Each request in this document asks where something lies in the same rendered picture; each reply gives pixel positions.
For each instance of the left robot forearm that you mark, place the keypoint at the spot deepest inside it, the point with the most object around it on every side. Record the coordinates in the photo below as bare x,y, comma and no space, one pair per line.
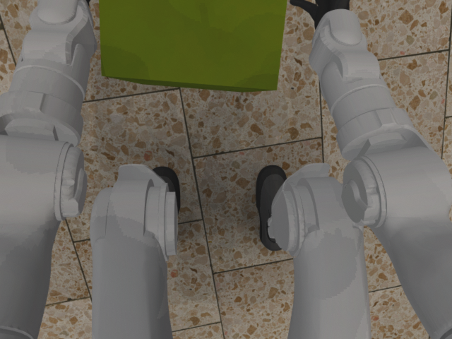
51,76

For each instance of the robot right upper arm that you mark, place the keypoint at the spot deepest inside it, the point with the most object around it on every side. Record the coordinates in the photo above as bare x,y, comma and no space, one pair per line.
405,196

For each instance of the right robot hand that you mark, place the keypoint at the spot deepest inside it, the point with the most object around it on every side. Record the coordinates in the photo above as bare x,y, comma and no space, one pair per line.
324,6

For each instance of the right robot forearm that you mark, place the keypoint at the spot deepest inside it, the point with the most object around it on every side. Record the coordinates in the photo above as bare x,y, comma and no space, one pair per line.
357,96

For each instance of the carton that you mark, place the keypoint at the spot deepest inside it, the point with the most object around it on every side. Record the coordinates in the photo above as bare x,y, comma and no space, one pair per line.
230,45

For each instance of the left robot thigh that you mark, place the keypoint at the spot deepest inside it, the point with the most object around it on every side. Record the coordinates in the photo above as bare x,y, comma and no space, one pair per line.
129,288

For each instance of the robot left upper arm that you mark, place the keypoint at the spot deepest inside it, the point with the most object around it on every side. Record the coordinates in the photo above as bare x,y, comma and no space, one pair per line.
41,183

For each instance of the robot right shin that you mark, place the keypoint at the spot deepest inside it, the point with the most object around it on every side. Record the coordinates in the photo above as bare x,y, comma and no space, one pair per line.
310,170

